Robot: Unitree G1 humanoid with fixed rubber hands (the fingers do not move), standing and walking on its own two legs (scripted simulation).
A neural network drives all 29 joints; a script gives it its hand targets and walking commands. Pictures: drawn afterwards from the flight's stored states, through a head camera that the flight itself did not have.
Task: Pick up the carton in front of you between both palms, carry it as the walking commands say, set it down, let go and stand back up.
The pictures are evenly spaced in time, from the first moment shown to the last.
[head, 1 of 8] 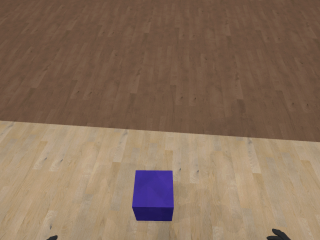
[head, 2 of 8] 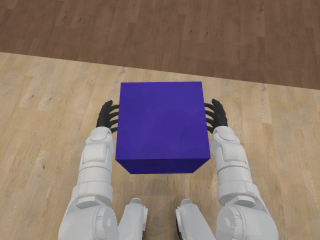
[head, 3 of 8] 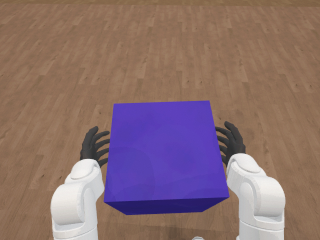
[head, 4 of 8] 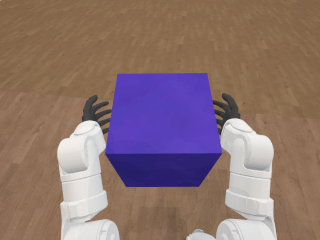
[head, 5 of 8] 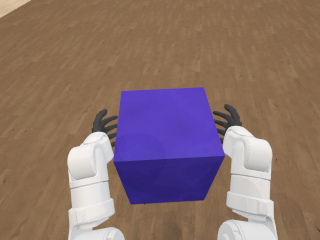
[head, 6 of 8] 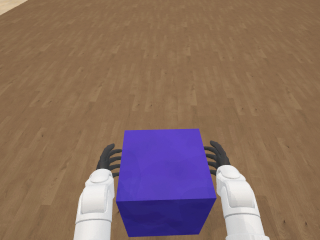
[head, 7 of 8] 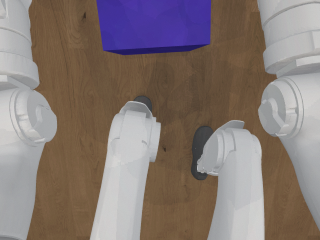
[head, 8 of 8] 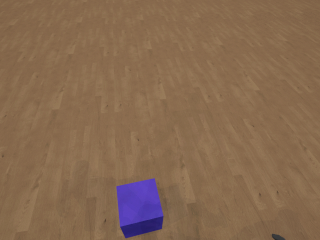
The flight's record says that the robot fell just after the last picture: no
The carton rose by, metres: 1.15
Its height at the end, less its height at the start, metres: +0.43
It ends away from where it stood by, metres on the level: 5.73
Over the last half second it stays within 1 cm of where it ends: yes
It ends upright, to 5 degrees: yes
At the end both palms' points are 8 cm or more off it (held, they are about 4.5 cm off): yes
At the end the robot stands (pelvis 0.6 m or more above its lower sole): yes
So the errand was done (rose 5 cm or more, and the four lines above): yes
